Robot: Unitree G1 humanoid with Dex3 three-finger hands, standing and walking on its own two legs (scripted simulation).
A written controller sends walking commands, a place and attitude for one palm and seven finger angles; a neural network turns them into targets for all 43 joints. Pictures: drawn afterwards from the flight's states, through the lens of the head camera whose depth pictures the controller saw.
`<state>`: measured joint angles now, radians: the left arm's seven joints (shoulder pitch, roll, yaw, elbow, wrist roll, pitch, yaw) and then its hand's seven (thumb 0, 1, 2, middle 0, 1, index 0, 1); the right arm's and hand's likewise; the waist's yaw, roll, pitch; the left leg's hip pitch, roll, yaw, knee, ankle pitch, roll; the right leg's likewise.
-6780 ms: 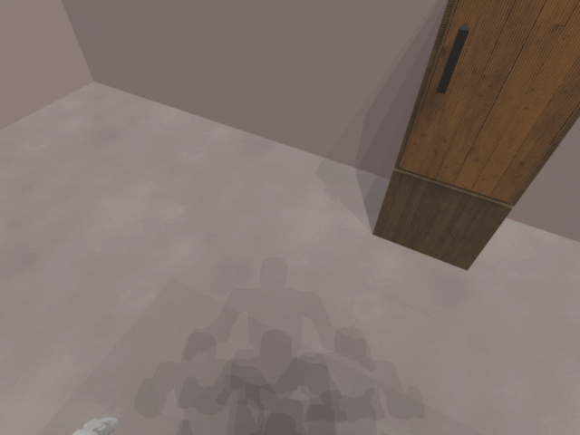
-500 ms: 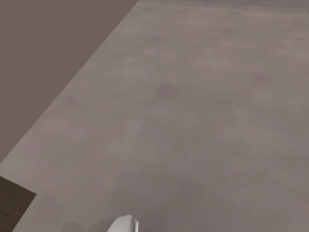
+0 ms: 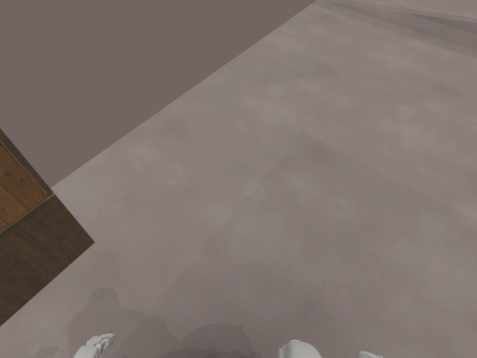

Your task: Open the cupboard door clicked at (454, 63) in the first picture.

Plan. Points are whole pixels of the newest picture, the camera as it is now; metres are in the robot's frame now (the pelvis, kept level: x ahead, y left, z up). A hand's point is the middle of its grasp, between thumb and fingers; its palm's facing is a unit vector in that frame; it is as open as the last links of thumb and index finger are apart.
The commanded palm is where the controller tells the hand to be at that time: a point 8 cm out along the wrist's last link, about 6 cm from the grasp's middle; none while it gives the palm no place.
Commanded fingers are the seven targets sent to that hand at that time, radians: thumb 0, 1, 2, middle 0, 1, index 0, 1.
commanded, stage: turn to face it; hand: left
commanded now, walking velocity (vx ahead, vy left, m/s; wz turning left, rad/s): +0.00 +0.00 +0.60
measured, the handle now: out of the picture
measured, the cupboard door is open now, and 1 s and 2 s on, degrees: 0 0 0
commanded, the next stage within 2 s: take the last steps up to it in 1.40 s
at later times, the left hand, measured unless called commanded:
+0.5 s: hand out of the picture +0.02 +0.15 -0.14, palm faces +0.32 -0.91 -0.27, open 7.4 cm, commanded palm none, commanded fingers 0.00 0.90 0.90 -0.20 -0.30 -0.20 -0.30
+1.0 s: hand out of the picture -0.08 +0.23 -0.16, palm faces +0.60 -0.76 -0.25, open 7.4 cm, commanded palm none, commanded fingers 0.00 0.90 0.90 -0.20 -0.30 -0.20 -0.30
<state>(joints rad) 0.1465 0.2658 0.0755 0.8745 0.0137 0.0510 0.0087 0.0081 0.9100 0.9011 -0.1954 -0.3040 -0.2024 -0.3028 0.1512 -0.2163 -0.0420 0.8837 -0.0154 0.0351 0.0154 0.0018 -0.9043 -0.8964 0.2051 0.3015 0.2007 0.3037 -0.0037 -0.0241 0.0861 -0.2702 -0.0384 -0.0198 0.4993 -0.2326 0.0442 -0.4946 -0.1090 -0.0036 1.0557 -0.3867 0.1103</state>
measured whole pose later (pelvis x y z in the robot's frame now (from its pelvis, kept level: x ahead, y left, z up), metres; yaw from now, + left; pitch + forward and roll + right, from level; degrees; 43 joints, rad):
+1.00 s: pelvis -0.03 +0.00 +0.00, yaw +36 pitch +0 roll -1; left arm 0.16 0.27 0.07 0.90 0.01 0.05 0.01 0.01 0.91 0.90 -0.20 -0.30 -0.20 -0.30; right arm 0.18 -0.21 -0.04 0.90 -0.01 0.03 0.01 0.00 -0.90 -0.90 0.21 0.30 0.20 0.30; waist 0.00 -0.03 0.07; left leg -0.25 -0.05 -0.04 0.46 -0.21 0.06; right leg -0.48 -0.10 -0.01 1.07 -0.38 0.12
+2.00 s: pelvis -0.03 +0.01 +0.01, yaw +54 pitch -3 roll +0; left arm 0.28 0.21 0.05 1.06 0.02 0.02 -0.02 0.01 0.91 0.90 -0.19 -0.30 -0.20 -0.30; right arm 0.39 -0.14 -0.01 1.08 -0.01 -0.04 -0.02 0.00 -0.92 -0.90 0.20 0.30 0.20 0.30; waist 0.01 -0.03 0.03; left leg 0.03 -0.02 0.06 0.30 -0.29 0.04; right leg -0.55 -0.12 -0.07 0.99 -0.24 0.06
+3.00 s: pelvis +0.16 +0.22 +0.00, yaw +55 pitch -1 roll +1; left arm 0.22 0.18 0.05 1.08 0.01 0.01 0.02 0.01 0.92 0.90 -0.19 -0.30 -0.20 -0.30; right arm 0.27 -0.11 -0.01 1.10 -0.02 -0.01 -0.04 0.00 -0.93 -0.90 0.20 0.30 0.20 0.30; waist 0.00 -0.04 0.07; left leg -0.15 0.03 0.15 0.43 -0.26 0.01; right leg -0.38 -0.08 -0.07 0.72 -0.31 0.03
